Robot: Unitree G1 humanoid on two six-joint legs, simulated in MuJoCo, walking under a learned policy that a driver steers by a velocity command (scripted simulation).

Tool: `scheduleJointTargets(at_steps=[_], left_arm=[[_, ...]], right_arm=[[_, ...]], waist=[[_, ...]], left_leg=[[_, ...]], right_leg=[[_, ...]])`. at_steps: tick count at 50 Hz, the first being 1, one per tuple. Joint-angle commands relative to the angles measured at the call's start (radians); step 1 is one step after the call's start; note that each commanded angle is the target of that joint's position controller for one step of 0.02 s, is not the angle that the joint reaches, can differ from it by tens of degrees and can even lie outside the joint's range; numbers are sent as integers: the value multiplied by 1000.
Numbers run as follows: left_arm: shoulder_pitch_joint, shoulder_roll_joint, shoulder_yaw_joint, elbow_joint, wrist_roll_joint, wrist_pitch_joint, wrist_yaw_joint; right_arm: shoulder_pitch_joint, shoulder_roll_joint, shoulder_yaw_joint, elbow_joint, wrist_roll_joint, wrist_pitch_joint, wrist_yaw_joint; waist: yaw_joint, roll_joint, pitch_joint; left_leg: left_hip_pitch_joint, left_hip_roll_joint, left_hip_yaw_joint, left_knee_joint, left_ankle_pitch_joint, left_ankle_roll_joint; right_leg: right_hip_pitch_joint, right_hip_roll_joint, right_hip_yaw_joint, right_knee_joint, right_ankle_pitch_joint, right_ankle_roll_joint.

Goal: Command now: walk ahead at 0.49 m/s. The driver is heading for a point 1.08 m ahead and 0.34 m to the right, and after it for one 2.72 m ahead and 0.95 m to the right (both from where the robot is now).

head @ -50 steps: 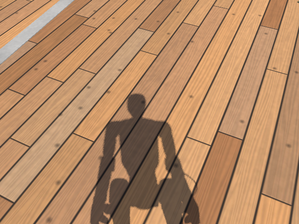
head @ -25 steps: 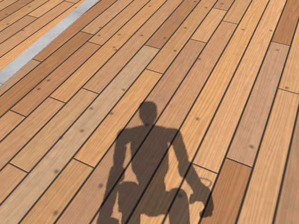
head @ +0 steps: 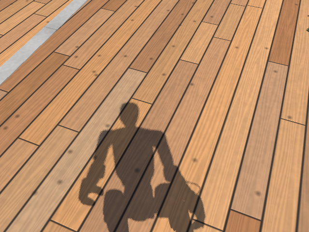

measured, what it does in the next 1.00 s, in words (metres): walks ahead: right foot, then left foot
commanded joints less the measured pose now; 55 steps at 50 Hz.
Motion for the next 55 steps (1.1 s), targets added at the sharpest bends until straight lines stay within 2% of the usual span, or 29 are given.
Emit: scheduleJointTargets(at_steps=[1, 5, 10, 12, 14, 15, 16, 17, 18, 19, 20, 22, 23, 25, 28, 32, 36, 39, 41, 42, 43, 44, 45, 46, 47, 48, 49, 51, 55], left_arm=[[34, 46, 14, -43, 13, 4, 7], [-128, 29, 7, -87, 4, -7, -5], [-254, 41, 2, -137, -9, -16, -36], [-237, 62, 8, -145, -10, -25, -47], [-79, 110, 35, -105, -7, -32, -47], [117, 174, 63, -50, -4, -34, -39], [274, 291, 91, -25, 16, -29, -34], [306, 250, 80, -10, 12, -24, -40], [230, 173, 56, -24, 6, -27, -41], [134, 131, 41, -48, 5, -25, -39], [56, 103, 31, -60, 9, -24, -44], [14, 64, 19, -55, 18, -26, -53], [31, 69, 21, -43, 18, -29, -54], [68, 97, 29, -18, 18, -33, -47], [119, 113, 32, 6, 16, -24, -30], [172, 126, 33, 29, 7, -16, -16], [247, 129, 36, 71, -2, -2, -12], [249, 142, 44, 81, -8, 13, -2], [213, 164, 52, 71, -8, 21, 0], [190, 155, 48, 63, -4, 25, -1], [172, 120, 34, 41, 7, 24, -3], [283, 1, 3, 28, 6, 9, -9], [304, 10, 1, 40, -12, -11, -12], [220, 113, 32, 19, -40, -17, -11], [152, 123, 36, -4, -41, -14, -5], [114, 114, 43, -9, -26, -5, 2], [142, 86, 48, -7, -21, 10, 4], [176, 39, 48, 0, -23, 39, 1], [92, 44, 57, -51, -11, 61, 2]], right_arm=[[-38, -130, -20, -53, 1, -18, -20], [44, -158, -25, -36, 17, -5, -36], [118, -169, -32, -2, 26, 16, -39], [111, -180, -38, 0, 27, 27, -41], [72, -182, -37, -10, 23, 37, -42], [62, -148, -23, -25, 11, 39, -41], [141, -53, 8, -53, -1, 22, -35], [179, -29, 19, -37, 19, -6, -28], [96, -145, -10, -53, 43, -23, -24], [14, -165, -16, -77, 50, -29, -25], [-25, -151, -18, -83, 39, -24, -31], [-7, -117, -25, -78, 23, 5, -37], [11, -93, -23, -72, 21, 16, -38], [-13, -88, -27, -84, 17, 28, -42], [-131, -86, -31, -126, 10, 29, -42], [-275, -66, -24, -165, 15, 21, -31], [-392, -68, -19, -206, 23, 13, -14], [-415, -86, -23, -231, 24, -4, 3], [-330, -124, -39, -214, 24, -15, 4], [-202, -159, -60, -176, 23, -18, -3], [-5, -220, -84, -128, 13, -19, -13], [134, -316, -109, -105, -7, -11, -21], [140, -254, -89, -106, -4, -7, -20], [62, -187, -69, -116, 4, -7, -22], [-24, -149, -57, -131, 10, -8, -23], [-96, -112, -46, -133, 6, -10, -19], [-131, -99, -43, -129, -3, -15, -18], [-152, -85, -45, -114, -6, -20, -17], [-121, -129, -60, -87, -13, -22, -37]], waist=[[46, 77, 55], [-12, 77, 55], [-50, 90, 84], [-26, 102, 71], [68, 111, -17], [145, 77, -147], [147, -135, -313], [139, -264, -403], [133, -164, -268], [108, -97, -168], [75, -22, -97], [22, -37, -45], [12, -38, -37], [3, -23, -11], [26, -12, 18], [69, -19, 48], [106, -17, 91], [83, -25, 94], [27, -50, 41], [-40, -47, -35], [-118, -16, -178], [-101, 201, -348], [-99, 305, -440], [-88, 231, -281], [-60, 170, -168], [-27, 108, -84], [13, 158, -56], [43, 159, -17], [47, 104, 36]], left_leg=[[-103, 278, -206, -205, 83, 170], [-13, 264, -161, -191, 94, 127], [147, 325, -178, -122, 68, 113], [194, 350, -191, -70, 115, 98], [183, 308, -149, 116, 387, 65], [72, 246, -96, 359, 413, 32], [-297, 110, -18, 767, 78, -38], [-521, 26, -129, 978, -420, -51], [-616, 97, -188, 1064, -380, -29], [-616, 153, -160, 1044, -283, -16], [-570, 193, -138, 979, -203, -21], [-464, 234, -136, 880, -121, -31], [-443, 233, -126, 861, -103, -37], [-482, 237, -119, 805, -48, -52], [-568, 239, -115, 641, 84, -72], [-528, 206, -82, 407, 238, -72], [-544, 184, -76, 291, 214, -60], [-509, 167, -89, 223, 127, -40], [-337, 126, -61, 197, 67, -24], [-151, 97, -36, 181, 66, -5], [160, 183, -114, 232, 92, 42], [589, 454, -505, 200, -28, 172], [613, 533, -776, 52, -121, 206], [478, 499, -644, 25, -176, 150], [316, 472, -500, -2, -152, 113], [162, 423, -389, -53, -105, 85], [67, 399, -306, -90, -64, 78], [-28, 361, -185, -140, 1, 75], [-15, 368, -52, -171, 131, 95]], right_leg=[[-25, -42, 1, -138, 158, 27], [2, 1, -36, -431, 308, 35], [-2, 31, -43, -584, 226, 18], [49, 47, -50, -626, 145, -10], [281, 103, -97, -667, 103, -49], [554, 62, -49, -646, 129, -94], [960, -198, 336, -665, 92, -227], [1084, -296, 689, -830, -26, -314], [975, -260, 586, -844, -61, -258], [830, -221, 425, -857, 2, -218], [685, -175, 315, -895, 86, -197], [537, -109, 191, -961, 154, -172], [508, -96, 158, -979, 201, -179], [499, -90, 106, -1002, 288, -191], [538, -87, 65, -1018, 333, -184], [558, -61, 9, -1039, 272, -155], [665, -99, 22, -1009, 247, -155], [727, -133, 64, -941, 294, -144], [713, -126, 76, -851, 450, -126], [675, -79, 50, -715, 574, -105], [514, -18, 12, -469, 484, -70], [99, 140, -70, -59, 87, 11], [-25, 173, 72, 128, -376, 8], [-102, 114, 97, 201, -327, -4], [-104, 59, 61, 182, -234, -13], [-56, 24, 50, 130, -157, -17], [9, -9, 55, 86, -104, -16], [70, -23, 44, 59, -63, -14], [-40, -29, 63, -49, 81, 6]])
Velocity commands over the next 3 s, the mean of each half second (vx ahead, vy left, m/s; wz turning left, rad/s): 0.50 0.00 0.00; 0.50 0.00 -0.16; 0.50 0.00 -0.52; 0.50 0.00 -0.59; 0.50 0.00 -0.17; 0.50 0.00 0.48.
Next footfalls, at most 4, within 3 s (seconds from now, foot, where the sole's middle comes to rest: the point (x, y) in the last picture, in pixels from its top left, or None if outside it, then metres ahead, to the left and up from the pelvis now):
0.30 right None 0.34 -0.17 -0.78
0.86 left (139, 203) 0.65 0.08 -0.78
1.42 right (199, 159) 0.88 -0.23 -0.78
1.92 left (186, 109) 1.23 -0.20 -0.78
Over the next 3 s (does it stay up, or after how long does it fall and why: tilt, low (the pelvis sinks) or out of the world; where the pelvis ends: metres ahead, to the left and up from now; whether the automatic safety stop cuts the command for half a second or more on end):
stays up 1.46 -0.53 -0.03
